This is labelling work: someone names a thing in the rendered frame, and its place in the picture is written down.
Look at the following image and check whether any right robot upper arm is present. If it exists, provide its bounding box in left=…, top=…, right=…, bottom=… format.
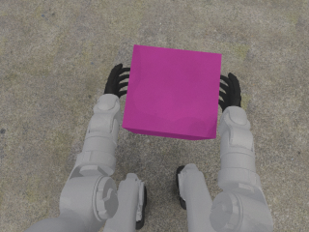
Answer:
left=209, top=190, right=273, bottom=232

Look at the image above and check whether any left robot upper arm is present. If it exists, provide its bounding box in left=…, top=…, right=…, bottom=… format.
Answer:
left=23, top=174, right=119, bottom=232

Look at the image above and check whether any right robot hand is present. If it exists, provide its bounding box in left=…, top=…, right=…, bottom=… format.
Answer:
left=218, top=72, right=241, bottom=113

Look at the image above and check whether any carton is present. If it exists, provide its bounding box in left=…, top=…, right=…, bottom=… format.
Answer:
left=122, top=44, right=222, bottom=141

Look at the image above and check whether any right robot foot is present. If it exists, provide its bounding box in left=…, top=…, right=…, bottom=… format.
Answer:
left=176, top=165, right=186, bottom=210

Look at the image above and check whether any right robot forearm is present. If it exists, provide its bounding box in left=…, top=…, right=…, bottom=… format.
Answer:
left=217, top=105, right=269, bottom=209

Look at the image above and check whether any left robot hand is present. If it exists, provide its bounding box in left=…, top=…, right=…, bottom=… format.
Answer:
left=103, top=63, right=130, bottom=98

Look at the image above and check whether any left robot forearm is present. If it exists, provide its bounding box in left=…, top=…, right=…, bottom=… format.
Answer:
left=59, top=94, right=122, bottom=212

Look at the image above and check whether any robot left thigh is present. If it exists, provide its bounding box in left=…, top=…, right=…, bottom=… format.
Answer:
left=102, top=178, right=145, bottom=232

